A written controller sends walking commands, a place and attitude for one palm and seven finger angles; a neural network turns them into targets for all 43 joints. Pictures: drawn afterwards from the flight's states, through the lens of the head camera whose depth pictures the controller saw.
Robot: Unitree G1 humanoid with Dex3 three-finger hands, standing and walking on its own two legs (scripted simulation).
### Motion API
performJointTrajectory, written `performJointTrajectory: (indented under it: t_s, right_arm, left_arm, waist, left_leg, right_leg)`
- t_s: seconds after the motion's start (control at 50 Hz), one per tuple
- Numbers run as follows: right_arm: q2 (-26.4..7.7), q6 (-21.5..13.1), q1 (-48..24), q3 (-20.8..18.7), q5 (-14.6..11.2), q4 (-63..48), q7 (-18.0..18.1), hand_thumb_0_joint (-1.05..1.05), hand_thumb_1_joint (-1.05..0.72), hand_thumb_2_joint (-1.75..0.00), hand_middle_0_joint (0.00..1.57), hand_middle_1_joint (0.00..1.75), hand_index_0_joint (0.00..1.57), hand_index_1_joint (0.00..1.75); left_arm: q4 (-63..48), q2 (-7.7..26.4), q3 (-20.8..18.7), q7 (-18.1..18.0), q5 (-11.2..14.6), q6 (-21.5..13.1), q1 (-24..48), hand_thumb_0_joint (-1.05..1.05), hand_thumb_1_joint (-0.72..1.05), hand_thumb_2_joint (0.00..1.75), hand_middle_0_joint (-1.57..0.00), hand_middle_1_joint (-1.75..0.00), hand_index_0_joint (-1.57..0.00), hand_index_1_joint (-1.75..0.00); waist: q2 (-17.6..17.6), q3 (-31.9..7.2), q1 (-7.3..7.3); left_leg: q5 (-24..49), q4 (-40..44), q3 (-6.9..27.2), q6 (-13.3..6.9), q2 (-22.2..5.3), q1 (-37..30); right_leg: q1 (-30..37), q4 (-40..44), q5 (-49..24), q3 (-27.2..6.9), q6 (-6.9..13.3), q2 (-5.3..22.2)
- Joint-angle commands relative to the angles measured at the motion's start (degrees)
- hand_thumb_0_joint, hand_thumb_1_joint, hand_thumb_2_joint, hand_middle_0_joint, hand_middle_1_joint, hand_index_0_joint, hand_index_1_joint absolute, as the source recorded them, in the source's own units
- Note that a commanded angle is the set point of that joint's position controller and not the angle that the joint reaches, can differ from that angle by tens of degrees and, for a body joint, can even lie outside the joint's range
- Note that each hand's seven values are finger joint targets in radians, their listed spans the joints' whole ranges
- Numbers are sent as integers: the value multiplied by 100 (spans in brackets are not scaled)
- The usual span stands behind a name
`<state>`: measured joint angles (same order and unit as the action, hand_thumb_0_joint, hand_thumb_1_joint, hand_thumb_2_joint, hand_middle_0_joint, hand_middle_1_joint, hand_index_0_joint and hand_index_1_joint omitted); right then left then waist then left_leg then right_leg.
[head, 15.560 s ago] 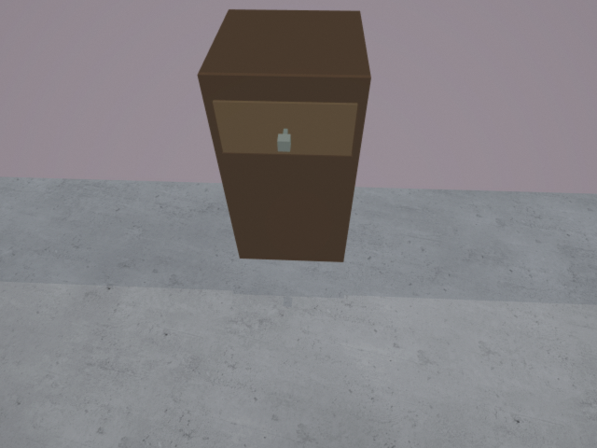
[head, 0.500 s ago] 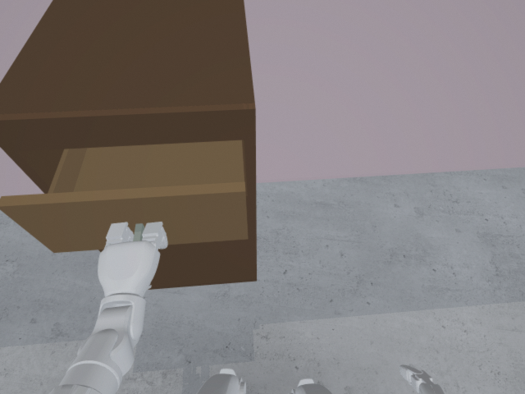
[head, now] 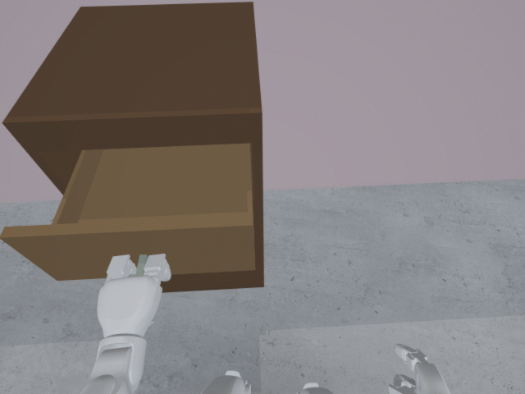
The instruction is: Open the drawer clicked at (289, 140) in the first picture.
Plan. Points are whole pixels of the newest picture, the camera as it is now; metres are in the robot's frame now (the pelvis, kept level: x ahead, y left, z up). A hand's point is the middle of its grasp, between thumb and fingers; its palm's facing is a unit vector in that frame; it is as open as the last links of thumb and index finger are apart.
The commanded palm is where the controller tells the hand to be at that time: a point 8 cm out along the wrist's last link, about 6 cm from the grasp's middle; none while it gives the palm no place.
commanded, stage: pull the drawer open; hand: left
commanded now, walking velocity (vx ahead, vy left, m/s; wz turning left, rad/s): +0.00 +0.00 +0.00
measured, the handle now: (140, 277) +0.31 +0.23 -0.04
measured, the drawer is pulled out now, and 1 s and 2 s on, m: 0.18 0.30 0.30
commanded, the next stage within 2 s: open the thumb to release the handle in 1.20 s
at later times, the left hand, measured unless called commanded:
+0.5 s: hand (137, 347) +0.20 +0.21 -0.06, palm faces -0.05 -0.08 -1.00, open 6.3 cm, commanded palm +0.17 +0.21 +0.00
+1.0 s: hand out of the picture +0.14 +0.21 -0.06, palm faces -0.09 -0.11 -0.99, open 6.3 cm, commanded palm +0.11 +0.20 +0.00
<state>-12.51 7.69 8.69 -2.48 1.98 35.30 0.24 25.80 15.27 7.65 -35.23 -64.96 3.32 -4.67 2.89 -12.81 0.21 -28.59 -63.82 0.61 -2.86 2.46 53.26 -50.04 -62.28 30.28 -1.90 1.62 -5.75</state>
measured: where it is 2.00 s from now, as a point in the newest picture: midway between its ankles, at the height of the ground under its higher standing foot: outside the picture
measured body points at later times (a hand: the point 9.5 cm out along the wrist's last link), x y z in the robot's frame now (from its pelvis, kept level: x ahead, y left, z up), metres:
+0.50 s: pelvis +0.00 -0.01 -0.01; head +0.05 -0.03 +0.44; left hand +0.20 +0.21 +0.00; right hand +0.20 -0.24 -0.11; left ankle +0.02 +0.09 -0.66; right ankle +0.00 -0.11 -0.66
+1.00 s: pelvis +0.00 -0.02 -0.02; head +0.05 -0.05 +0.42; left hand +0.14 +0.21 +0.00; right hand +0.23 -0.23 -0.12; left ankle +0.02 +0.09 -0.66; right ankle +0.00 -0.11 -0.66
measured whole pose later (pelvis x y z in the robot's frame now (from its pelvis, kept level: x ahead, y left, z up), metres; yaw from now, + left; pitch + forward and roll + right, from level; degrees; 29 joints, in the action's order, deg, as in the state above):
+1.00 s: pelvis +0.00 -0.02 -0.02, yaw +1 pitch +18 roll +0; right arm -12.5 6.3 5.6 -0.6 4.4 29.5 -1.8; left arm 4.1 16.4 3.6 -33.3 -64.5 -5.3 -32.5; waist 2.7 -13.8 3.7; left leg -31.3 -70.1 1.3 -1.0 2.7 57.0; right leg -54.4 -70.5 34.1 -0.5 3.7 -5.7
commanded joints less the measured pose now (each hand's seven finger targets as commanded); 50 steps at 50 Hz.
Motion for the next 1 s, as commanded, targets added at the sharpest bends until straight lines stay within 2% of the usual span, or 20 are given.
performJointTrajectory:
  t_s: [0.0,0.12,0.2,0.24,0.28,0.34,0.36,0.4,0.42,0.48,0.52,0.56,0.58,0.6,0.76,0.78,0.84,0.86,0.92,0.98]
  right_arm:
    - [-715,-252,-371,-211,3,-809,70,0,-90,-90,20,30,20,30]
    - [-710,-253,-489,-157,19,-925,57,0,-90,-90,20,30,20,30]
    - [-666,-273,-546,-163,29,-987,37,0,-90,-90,20,30,20,30]
    - [-673,-267,-625,-122,44,-1007,54,0,-90,-90,20,30,20,30]
    - [-659,-277,-652,-114,47,-1028,43,0,-90,-90,20,30,20,30]
    - [-653,-285,-739,-89,63,-1073,46,0,-90,-90,20,30,20,30]
    - [-645,-296,-689,-106,62,-1080,45,0,-90,-90,20,30,20,30]
    - [-638,-309,-697,-111,82,-1079,36,0,-90,-90,20,30,20,30]
    - [-662,-316,-711,-91,87,-1131,38,0,-90,-90,20,30,20,30]
    - [-634,-313,-769,-86,102,-1182,-13,0,-90,-90,20,30,20,30]
    - [-637,-338,-754,-73,103,-1238,-12,0,-90,-90,20,30,20,30]
    - [-602,-361,-755,-73,103,-1275,-28,0,-90,-90,20,30,20,30]
    - [-611,-351,-804,-53,109,-1280,-42,0,-90,-90,20,30,20,30]
    - [-607,-357,-803,-62,120,-1292,-53,0,-90,-90,20,30,20,30]
    - [-580,-407,-854,-28,173,-1423,-104,0,-90,-90,20,30,20,30]
    - [-572,-403,-889,-9,194,-1423,-117,0,-90,-90,20,30,20,30]
    - [-569,-414,-909,4,216,-1473,-158,0,-90,-90,20,30,20,30]
    - [-559,-428,-882,-12,213,-1508,-159,0,-90,-90,20,30,20,30]
    - [-556,-439,-920,20,229,-1531,-144,0,-90,-90,20,30,20,30]
    - [-545,-449,-936,6,255,-1544,-155,0,-90,-90,20,30,20,30]
  left_arm:
    - [-1312,746,-490,-291,130,57,520,0,90,90,-40,-135,-40,-135]
    - [-1580,783,-531,-288,113,29,44,0,90,90,-40,-135,-40,-135]
    - [-1818,567,-302,-269,126,13,-332,0,90,90,-40,-135,-40,-135]
    - [-1906,787,-520,-271,104,-40,-460,0,90,90,-40,-135,-40,-135]
    - [-1947,741,-505,-253,141,-53,-682,0,90,90,-40,-135,-40,-135]
    - [-2060,828,-598,-264,96,-134,-948,0,90,90,-40,-135,-40,-135]
    - [-2045,778,-572,-264,105,-134,-995,0,90,90,-40,-135,-40,-135]
    - [-2170,782,-578,-266,83,-188,-1011,0,90,90,-40,-135,-40,-135]
    - [-2299,955,-778,-290,87,-237,-1172,0,90,90,-40,-135,-40,-135]
    - [-2449,733,-540,-253,86,-254,-1499,0,90,90,-40,-135,-40,-135]
    - [-2483,877,-755,-238,127,-309,-1795,0,90,90,-40,-135,-40,-135]
    - [-2552,766,-671,-206,164,-361,-2123,0,90,90,-40,-135,-40,-135]
    - [-2595,872,-768,-196,143,-397,-2222,0,90,90,-40,-135,-40,-135]
    - [-2661,762,-648,-174,141,-420,-2210,0,90,90,-40,-135,-40,-135]
    - [-2990,973,-945,-164,103,-709,-2883,0,90,90,-40,-135,-40,-135]
    - [-3034,977,-930,-151,101,-735,-2932,0,90,90,-40,-135,-40,-135]
    - [-3237,1002,-938,-139,64,-844,-3038,0,90,90,-40,-135,-40,-135]
    - [-3266,891,-859,-121,91,-855,-3164,0,90,90,-40,-135,-40,-135]
    - [-3326,1097,-1089,-95,126,-934,-3227,0,90,90,-40,-135,-40,-135]
    - [-3434,1064,-1054,-89,105,-1028,-3273,0,90,90,-40,-135,-40,-135]
  waist:
    - [-147,-1384,83]
    - [-115,-1351,142]
    - [-90,-1281,132]
    - [-162,-1362,176]
    - [-262,-1268,174]
    - [-90,-1238,225]
    - [-154,-1058,172]
    - [-144,-1136,189]
    - [-23,-1253,272]
    - [-61,-1299,262]
    - [-182,-1262,289]
    - [-192,-1182,315]
    - [-218,-1230,353]
    - [-213,-1123,297]
    - [-57,-1068,405]
    - [-171,-1092,404]
    - [5,-1177,423]
    - [-41,-1061,398]
    - [-224,-977,391]
    - [-257,-1014,412]
  left_leg:
    - [1677,772,189,60,-80,-1683]
    - [1635,787,223,57,-83,-1697]
    - [1583,744,191,52,-55,-1701]
    - [1651,677,176,43,-41,-1656]
    - [1557,667,174,44,-29,-1524]
    - [1540,605,146,42,-1,-1480]
    - [1476,594,165,38,-5,-1429]
    - [1418,567,146,33,2,-1397]
    - [1551,573,162,43,-1,-1443]
    - [1626,508,145,44,8,-1491]
    - [1657,482,160,34,10,-1408]
    - [1654,438,128,30,30,-1333]
    - [1653,416,129,40,39,-1297]
    - [1616,391,125,30,35,-1281]
    - [1436,261,108,33,51,-1116]
    - [1411,223,110,39,67,-1084]
    - [1446,175,118,48,66,-1157]
    - [1384,184,126,33,52,-1102]
    - [1216,115,130,10,60,-928]
    - [1085,26,114,30,84,-885]
  right_leg:
    - [377,882,-1697,101,210,118]
    - [356,871,-1592,100,239,123]
    - [359,861,-1591,122,228,140]
    - [398,816,-1751,19,229,134]
    - [434,821,-1744,17,220,146]
    - [393,781,-1754,-53,234,151]
    - [342,801,-1718,-40,242,145]
    - [358,783,-1665,-29,231,162]
    - [399,732,-1772,-69,274,142]
    - [337,675,-1839,-31,252,156]
    - [430,677,-1962,-86,270,145]
    - [480,644,-2090,-90,262,159]
    - [440,613,-2068,-127,256,155]
    - [408,626,-2078,-112,252,170]
    - [208,508,-1819,-138,286,174]
    - [160,498,-1806,-172,276,182]
    - [-7,418,-1684,-162,301,182]
    - [16,426,-1644,-73,299,186]
    - [-24,483,-1558,-187,299,198]
    - [-200,443,-1348,-250,284,218]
